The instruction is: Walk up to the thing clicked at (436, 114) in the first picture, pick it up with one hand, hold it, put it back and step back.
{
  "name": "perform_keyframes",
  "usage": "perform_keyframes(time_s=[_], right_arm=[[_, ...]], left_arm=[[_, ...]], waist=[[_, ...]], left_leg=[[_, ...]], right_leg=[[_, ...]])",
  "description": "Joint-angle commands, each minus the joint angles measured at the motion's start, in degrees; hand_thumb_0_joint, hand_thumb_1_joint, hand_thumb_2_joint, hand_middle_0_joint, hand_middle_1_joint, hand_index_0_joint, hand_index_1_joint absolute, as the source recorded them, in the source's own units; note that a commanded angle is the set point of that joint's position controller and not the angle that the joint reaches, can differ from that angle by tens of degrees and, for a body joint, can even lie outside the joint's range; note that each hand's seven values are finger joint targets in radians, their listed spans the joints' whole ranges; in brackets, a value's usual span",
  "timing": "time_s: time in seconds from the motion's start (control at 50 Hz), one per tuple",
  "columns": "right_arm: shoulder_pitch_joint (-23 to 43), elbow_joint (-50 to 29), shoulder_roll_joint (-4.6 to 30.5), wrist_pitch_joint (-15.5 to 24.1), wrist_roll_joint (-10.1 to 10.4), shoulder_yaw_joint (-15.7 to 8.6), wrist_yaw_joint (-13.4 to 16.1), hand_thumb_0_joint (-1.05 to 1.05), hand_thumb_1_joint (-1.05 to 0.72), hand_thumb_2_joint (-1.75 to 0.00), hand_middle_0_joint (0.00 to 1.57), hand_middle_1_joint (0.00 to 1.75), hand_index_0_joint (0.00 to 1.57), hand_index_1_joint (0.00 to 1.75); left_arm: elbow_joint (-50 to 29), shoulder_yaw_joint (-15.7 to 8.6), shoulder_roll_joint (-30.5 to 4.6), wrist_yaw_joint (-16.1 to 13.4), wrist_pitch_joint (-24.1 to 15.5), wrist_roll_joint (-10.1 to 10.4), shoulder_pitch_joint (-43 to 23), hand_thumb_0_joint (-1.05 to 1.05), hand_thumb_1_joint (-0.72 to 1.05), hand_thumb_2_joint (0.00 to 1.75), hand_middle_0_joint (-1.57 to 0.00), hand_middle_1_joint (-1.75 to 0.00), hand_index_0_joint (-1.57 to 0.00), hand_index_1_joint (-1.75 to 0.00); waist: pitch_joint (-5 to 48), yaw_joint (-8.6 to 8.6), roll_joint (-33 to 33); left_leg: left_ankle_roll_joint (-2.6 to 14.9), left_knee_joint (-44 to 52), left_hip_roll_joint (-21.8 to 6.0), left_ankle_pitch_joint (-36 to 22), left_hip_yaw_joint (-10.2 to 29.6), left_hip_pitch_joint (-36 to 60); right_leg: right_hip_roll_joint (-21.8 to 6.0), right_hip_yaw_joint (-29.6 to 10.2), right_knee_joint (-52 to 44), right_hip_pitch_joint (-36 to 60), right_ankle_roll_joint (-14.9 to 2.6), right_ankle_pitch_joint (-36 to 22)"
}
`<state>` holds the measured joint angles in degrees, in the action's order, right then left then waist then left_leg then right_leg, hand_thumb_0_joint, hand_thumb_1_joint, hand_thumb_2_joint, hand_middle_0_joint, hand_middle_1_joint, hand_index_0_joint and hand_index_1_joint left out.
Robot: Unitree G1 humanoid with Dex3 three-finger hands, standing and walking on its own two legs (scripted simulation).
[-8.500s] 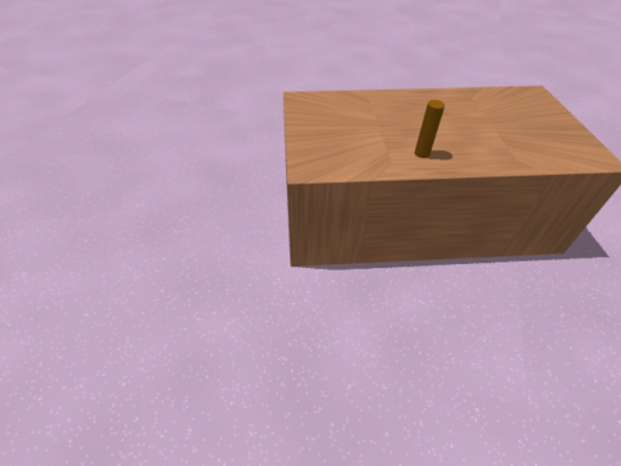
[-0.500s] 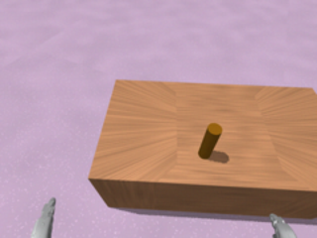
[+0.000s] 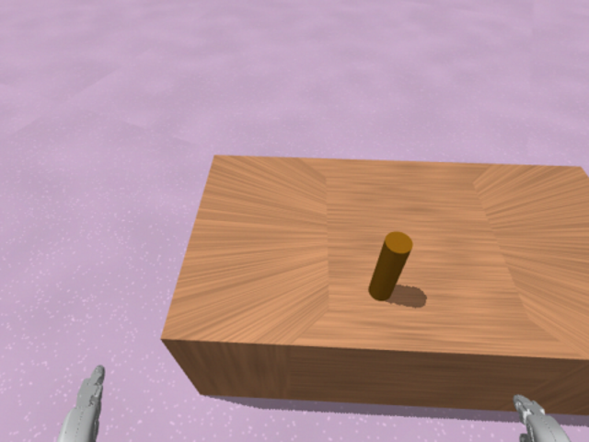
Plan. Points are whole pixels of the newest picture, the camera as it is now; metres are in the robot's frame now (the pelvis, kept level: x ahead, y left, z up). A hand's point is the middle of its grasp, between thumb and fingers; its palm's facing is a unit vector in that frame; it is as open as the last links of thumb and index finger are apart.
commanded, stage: go down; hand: right
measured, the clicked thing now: (388, 268) +0.50 -0.20 -0.19
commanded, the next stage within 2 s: approach in 1.80 s
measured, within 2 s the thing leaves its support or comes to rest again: neither
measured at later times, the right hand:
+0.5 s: hand out of the picture +0.15 -0.28 -0.07, palm faces +0.14 +0.94 -0.30, open 17.6 cm
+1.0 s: hand (543, 329) +0.28 -0.33 +0.01, palm faces +0.20 +0.97 -0.16, open 17.5 cm
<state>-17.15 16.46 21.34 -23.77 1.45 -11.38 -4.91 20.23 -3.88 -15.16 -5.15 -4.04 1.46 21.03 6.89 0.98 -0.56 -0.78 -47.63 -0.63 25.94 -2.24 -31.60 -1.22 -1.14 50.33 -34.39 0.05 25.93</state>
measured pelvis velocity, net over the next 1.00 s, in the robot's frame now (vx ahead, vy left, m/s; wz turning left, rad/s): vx -0.01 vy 0.00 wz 0.01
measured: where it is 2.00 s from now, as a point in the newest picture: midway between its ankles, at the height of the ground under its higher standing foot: outside the picture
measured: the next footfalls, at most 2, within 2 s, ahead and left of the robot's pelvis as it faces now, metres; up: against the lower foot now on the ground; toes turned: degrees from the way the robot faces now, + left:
none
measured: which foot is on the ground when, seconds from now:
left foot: down 0.00-1.00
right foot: down 0.00-1.00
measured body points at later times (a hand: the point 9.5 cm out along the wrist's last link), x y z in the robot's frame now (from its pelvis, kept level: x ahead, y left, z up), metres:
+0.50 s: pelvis -0.01 +0.00 -0.01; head +0.02 -0.01 +0.44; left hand +0.14 +0.26 -0.04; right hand +0.14 -0.33 -0.05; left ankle -0.02 +0.13 -0.70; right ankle -0.01 -0.12 -0.70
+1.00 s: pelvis -0.01 +0.00 +0.00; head +0.03 -0.02 +0.44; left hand +0.13 +0.27 -0.05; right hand +0.27 -0.39 +0.02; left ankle -0.02 +0.13 -0.70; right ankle -0.01 -0.12 -0.70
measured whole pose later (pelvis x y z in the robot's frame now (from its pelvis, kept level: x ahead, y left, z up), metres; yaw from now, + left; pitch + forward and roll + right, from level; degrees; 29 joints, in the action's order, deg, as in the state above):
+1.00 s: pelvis -0.01 +0.00 +0.00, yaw +0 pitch +11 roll +2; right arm 7.9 35.7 33.4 -10.7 7.4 -26.4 -19.3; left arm 23.9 -0.2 -16.0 -8.5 -9.6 1.3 20.4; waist 6.4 2.7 -0.2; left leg -0.9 -48.7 -0.4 25.0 -1.9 -34.3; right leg -1.5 -0.9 51.7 -37.0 -0.1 25.2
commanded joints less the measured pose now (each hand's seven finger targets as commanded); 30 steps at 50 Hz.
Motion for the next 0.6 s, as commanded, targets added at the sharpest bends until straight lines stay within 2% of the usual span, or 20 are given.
perform_keyframes(time_s=[0.0,0.02,0.1,0.12,0.14,0.18,0.26,0.28,0.3,0.34,0.38,0.4,0.44,0.46,0.5,0.52,0.54,0.56,0.58], right_arm=[[1.0,-11.1,13.1,1.6,0.0,-6.4,0.0,0.00,0.60,-0.03,0.03,0.06,0.04,0.06],[-0.3,-9.9,12.8,1.3,0.2,-6.5,-0.2,0.00,0.58,-0.03,0.03,0.06,0.04,0.06],[1.1,-13.4,13.6,1.4,0.4,-7.1,-0.5,0.00,0.57,-0.02,0.04,0.06,0.04,0.06],[0.3,-12.6,12.6,1.3,0.6,-6.5,-0.8,0.00,0.58,-0.02,0.03,0.06,0.04,0.06],[0.7,-13.7,13.7,1.5,0.8,-7.5,-0.7,0.00,0.59,-0.02,0.03,0.06,0.04,0.06],[0.3,-13.5,13.5,1.7,1.3,-7.9,-1.1,0.00,0.57,-0.02,0.03,0.05,0.04,0.05],[-0.1,-13.4,14.3,2.1,1.5,-8.8,-1.9,0.00,0.59,-0.03,0.03,0.06,0.04,0.06],[0.2,-15.1,14.9,2.3,1.5,-9.3,-1.9,0.00,0.58,-0.03,0.03,0.06,0.04,0.06],[-1.7,-12.4,14.2,2.1,1.4,-9.1,-2.1,0.00,0.58,-0.03,0.03,0.05,0.04,0.05],[-0.5,-16.1,16.3,2.7,1.7,-10.8,-2.4,0.00,0.58,-0.03,0.03,0.05,0.04,0.05],[-1.7,-15.8,15.5,2.6,1.8,-10.6,-2.5,0.00,0.56,-0.03,0.03,0.05,0.04,0.05],[-0.5,-15.5,16.1,2.8,1.8,-10.9,-2.6,0.00,0.57,-0.03,0.03,0.05,0.04,0.05],[0.6,-15.1,16.0,3.1,1.7,-10.6,-2.7,0.00,0.55,-0.03,0.04,0.05,0.04,0.05],[2.5,-16.7,17.2,3.7,1.8,-11.7,-2.6,0.00,0.56,-0.04,0.03,0.06,0.04,0.06],[4.1,-16.3,16.8,4.5,2.1,-11.4,-2.9,0.00,0.57,-0.03,0.04,0.05,0.04,0.05],[5.4,-17.4,17.3,4.8,2.0,-11.8,-2.9,0.00,0.55,-0.03,0.04,0.05,0.04,0.05],[8.2,-18.0,17.7,5.5,2.3,-11.8,-3.0,0.00,0.57,-0.03,0.03,0.05,0.04,0.05],[9.8,-17.1,18.8,6.3,2.8,-13.2,-3.2,0.00,0.56,-0.03,0.03,0.05,0.04,0.05],[10.0,-15.9,19.7,6.7,3.2,-14.3,-3.3,0.00,0.57,-0.03,0.04,0.05,0.04,0.05]], left_arm=[[-11.1,-3.8,-8.4,-0.9,-3.0,0.1,0.0,0.00,-0.53,0.04,-0.05,-0.05,-0.05,-0.05],[-11.7,-3.7,-8.5,-1.0,-3.1,0.1,0.4,0.00,-0.54,0.04,-0.05,-0.05,-0.05,-0.05],[-13.4,-3.5,-8.2,-1.2,-3.2,0.2,1.2,0.00,-0.54,0.04,-0.06,-0.05,-0.05,-0.05],[-14.0,-3.9,-8.7,-1.5,-3.4,0.3,1.1,0.00,-0.54,0.04,-0.05,-0.05,-0.05,-0.05],[-14.8,-4.2,-8.9,-1.6,-3.5,0.3,1.9,0.00,-0.54,0.04,-0.06,-0.05,-0.05,-0.06],[-15.4,-2.8,-7.8,-1.8,-3.6,0.4,2.2,0.00,-0.54,0.04,-0.05,-0.05,-0.05,-0.06],[-17.2,-2.5,-7.7,-2.5,-3.9,0.5,2.3,0.00,-0.54,0.05,-0.05,-0.05,-0.05,-0.06],[-17.7,-2.3,-7.4,-2.6,-4.0,0.5,2.6,0.00,-0.54,0.05,-0.05,-0.06,-0.05,-0.06],[-17.5,-3.3,-8.4,-2.8,-4.1,0.5,3.8,0.00,-0.54,0.05,-0.05,-0.05,-0.05,-0.06],[-17.8,-1.3,-6.6,-2.8,-4.1,0.4,4.5,0.00,-0.54,0.05,-0.05,-0.05,-0.05,-0.06],[-17.5,-2.6,-7.5,-3.1,-4.3,0.4,4.3,0.00,-0.55,0.05,-0.05,-0.05,-0.05,-0.06],[-17.3,-4.4,-9.0,-3.3,-4.4,0.3,4.4,0.00,-0.55,0.05,-0.06,-0.06,-0.05,-0.06],[-16.1,-2.7,-7.7,-3.2,-4.6,0.3,4.1,0.00,-0.55,0.06,-0.06,-0.06,-0.05,-0.06],[-15.6,-3.0,-7.5,-3.3,-4.6,0.2,3.4,0.00,-0.55,0.06,-0.06,-0.06,-0.05,-0.06],[-16.1,-1.2,-6.4,-3.3,-5.0,0.2,2.4,0.00,-0.56,0.06,-0.06,-0.05,-0.05,-0.06],[-16.8,-1.5,-6.6,-3.4,-5.4,0.1,2.1,0.00,-0.56,0.06,-0.06,-0.05,-0.05,-0.06],[-16.4,-0.2,-5.6,-3.5,-5.7,0.0,1.4,0.00,-0.55,0.06,-0.06,-0.05,-0.05,-0.06],[-14.5,-0.2,-5.5,-3.7,-5.8,-0.1,2.3,0.00,-0.55,0.06,-0.06,-0.06,-0.05,-0.06],[-12.9,-2.0,-6.8,-3.9,-6.0,-0.1,2.4,0.00,-0.56,0.06,-0.06,-0.05,-0.05,-0.06]], waist=[[6.7,-0.77,-4.0],[6.6,-0.86,-3.6],[6.8,-0.69,-4.9],[5.5,-0.25,-3.9],[6.8,0.00,-3.5],[6.0,-0.05,-1.9],[5.6,-0.54,-2.4],[5.6,-0.70,-3.1],[5.7,-0.08,-2.9],[7.2,-0.89,-3.7],[6.1,-0.46,-3.9],[5.9,0.26,-4.0],[5.1,-0.20,-4.9],[5.5,-0.60,-6.8],[4.7,-0.47,-5.5],[6.3,-0.02,-5.8],[5.3,0.23,-6.1],[4.9,0.23,-6.0],[5.8,0.28,-5.9]], left_leg=[[1.22,5.2,1.0,-15.1,-1.0,2.1],[1.19,5.0,1.1,-15.3,-1.2,2.0],[1.40,4.7,1.2,-12.7,-1.3,1.1],[1.30,5.0,1.2,-11.4,-1.3,0.4],[1.30,4.8,1.2,-12.2,-1.3,0.7],[0.95,5.4,0.9,-12.5,-0.8,0.7],[1.01,5.3,0.9,-10.0,-0.7,0.2],[1.08,5.2,0.9,-9.8,-0.6,0.1],[1.02,5.2,0.7,-10.3,-0.4,0.2],[0.95,5.1,0.6,-12.3,-0.1,1.1],[0.96,4.9,0.6,-12.5,-0.1,0.6],[0.87,5.0,0.7,-12.2,0.0,0.0],[0.98,4.4,0.6,-12.1,-0.3,-0.4],[1.21,3.8,0.6,-12.6,-0.3,-0.4],[1.08,3.9,0.8,-11.3,-0.5,-0.8],[1.19,3.6,0.7,-11.7,-0.3,-0.5],[1.03,4.2,0.7,-10.9,-0.2,-0.8],[0.98,4.2,0.7,-10.2,-0.3,-0.9],[0.98,4.0,0.6,-10.4,-0.1,-0.9]], right_leg=[[0.7,-0.2,-6.7,5.8,-0.12,-18.4],[0.7,-0.4,-6.5,5.3,-0.08,-19.2],[0.6,-0.6,-7.0,5.0,0.04,-16.4],[0.5,-0.6,-7.1,4.6,-0.11,-14.4],[0.6,-0.6,-6.7,4.5,-0.23,-14.9],[0.9,-0.1,-5.7,3.6,-0.65,-14.1],[1.0,-0.1,-5.8,3.1,-0.59,-11.7],[1.0,0.0,-5.8,3.0,-0.53,-11.5],[1.2,0.2,-5.5,2.8,-0.55,-11.6],[1.4,0.4,-4.7,3.3,-0.64,-13.5],[1.3,0.5,-4.6,3.1,-0.51,-13.7],[1.3,0.4,-4.6,3.0,-0.66,-13.0],[1.1,-0.1,-4.9,2.6,-0.45,-13.3],[1.0,-0.2,-5.0,2.9,-0.10,-14.6],[0.7,-0.7,-5.2,2.6,-0.20,-13.5],[0.6,-0.7,-5.1,3.4,-0.16,-13.8],[0.7,-0.6,-5.2,3.0,-0.22,-12.4],[0.6,-0.8,-5.3,2.5,-0.33,-11.4],[0.6,-0.8,-5.2,2.8,-0.42,-11.4]])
